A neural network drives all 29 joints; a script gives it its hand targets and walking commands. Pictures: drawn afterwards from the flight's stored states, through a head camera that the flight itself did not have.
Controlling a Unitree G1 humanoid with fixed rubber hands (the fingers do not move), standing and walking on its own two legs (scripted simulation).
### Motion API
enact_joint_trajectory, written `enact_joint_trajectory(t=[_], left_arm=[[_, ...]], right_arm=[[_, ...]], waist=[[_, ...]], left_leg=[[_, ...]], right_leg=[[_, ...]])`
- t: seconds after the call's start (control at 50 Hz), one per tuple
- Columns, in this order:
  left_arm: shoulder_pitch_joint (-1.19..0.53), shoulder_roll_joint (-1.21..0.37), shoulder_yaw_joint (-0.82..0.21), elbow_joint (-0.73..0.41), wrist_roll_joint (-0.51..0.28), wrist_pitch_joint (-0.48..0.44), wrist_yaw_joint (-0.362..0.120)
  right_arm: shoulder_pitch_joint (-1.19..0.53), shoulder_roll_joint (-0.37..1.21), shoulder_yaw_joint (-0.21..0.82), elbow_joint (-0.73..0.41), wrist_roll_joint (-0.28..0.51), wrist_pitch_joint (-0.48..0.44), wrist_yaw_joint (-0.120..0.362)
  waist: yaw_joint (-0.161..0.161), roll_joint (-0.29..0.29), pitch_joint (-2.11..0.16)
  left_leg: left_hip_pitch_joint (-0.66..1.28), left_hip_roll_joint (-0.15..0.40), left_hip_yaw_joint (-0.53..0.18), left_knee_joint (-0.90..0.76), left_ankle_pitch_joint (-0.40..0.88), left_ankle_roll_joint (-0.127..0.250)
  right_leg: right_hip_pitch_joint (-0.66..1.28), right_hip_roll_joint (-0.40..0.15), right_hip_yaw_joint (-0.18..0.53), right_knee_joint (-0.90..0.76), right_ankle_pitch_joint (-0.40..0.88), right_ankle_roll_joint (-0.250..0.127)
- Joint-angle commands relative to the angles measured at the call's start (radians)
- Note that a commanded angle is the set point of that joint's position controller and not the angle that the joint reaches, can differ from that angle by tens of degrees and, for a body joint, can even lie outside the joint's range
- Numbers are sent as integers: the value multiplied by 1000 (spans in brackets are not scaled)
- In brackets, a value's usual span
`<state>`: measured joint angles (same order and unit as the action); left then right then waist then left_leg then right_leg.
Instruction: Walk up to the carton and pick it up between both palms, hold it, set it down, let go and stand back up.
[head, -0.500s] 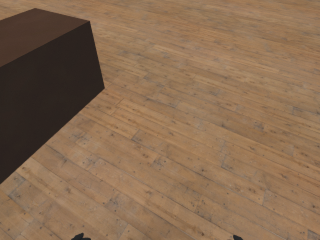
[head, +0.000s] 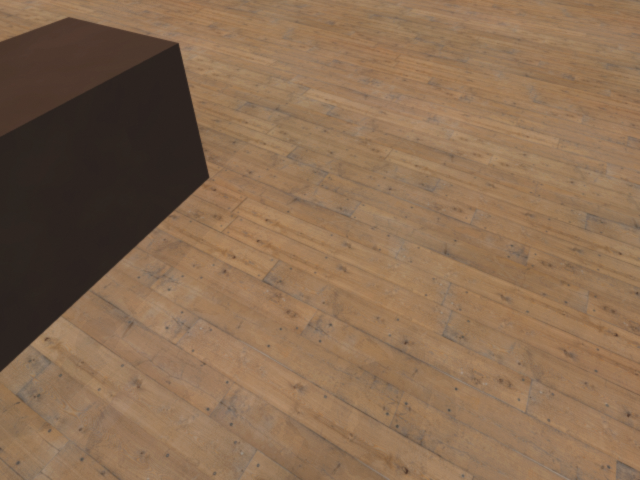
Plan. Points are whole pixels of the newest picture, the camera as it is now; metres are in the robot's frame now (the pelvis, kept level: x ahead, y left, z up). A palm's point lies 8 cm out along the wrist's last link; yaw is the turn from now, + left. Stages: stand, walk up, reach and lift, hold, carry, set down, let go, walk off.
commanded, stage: stand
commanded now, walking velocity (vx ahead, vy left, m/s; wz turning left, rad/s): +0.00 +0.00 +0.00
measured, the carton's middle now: out of the picture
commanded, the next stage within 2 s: walk up in 1.36 s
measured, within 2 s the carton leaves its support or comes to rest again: neither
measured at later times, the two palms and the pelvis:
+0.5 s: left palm out of the picture +0.06 +0.23 -0.12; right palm out of the picture +0.05 -0.23 -0.13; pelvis +0.01 +0.00 +0.01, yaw +0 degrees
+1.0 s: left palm out of the picture +0.00 +0.21 -0.13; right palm out of the picture -0.01 -0.22 -0.13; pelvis +0.00 +0.00 +0.01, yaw +0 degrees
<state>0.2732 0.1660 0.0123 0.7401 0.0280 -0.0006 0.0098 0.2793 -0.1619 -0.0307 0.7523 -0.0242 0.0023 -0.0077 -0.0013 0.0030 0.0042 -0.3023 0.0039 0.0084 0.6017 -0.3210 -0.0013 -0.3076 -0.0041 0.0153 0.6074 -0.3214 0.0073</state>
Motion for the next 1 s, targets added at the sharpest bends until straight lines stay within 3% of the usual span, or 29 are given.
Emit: enact_joint_trajectory(t=[0.0,0.38,0.98], left_arm=[[12,87,31,-45,-2,-21,9],[46,87,44,88,-7,-20,24],[86,37,32,322,-13,-12,34]], right_arm=[[20,-90,-31,-52,1,-21,-9],[58,-85,-42,82,6,-20,-23],[114,-34,-23,312,9,-16,-35]], waist=[[0,-5,-37],[1,-1,-3],[2,-3,72]], left_leg=[[33,53,-64,-113,162,46],[85,62,-67,-164,224,45],[110,70,-66,-250,171,30]], right_leg=[[20,-44,52,-106,173,-46],[73,-54,55,-159,228,-49],[105,-64,58,-248,183,-41]])
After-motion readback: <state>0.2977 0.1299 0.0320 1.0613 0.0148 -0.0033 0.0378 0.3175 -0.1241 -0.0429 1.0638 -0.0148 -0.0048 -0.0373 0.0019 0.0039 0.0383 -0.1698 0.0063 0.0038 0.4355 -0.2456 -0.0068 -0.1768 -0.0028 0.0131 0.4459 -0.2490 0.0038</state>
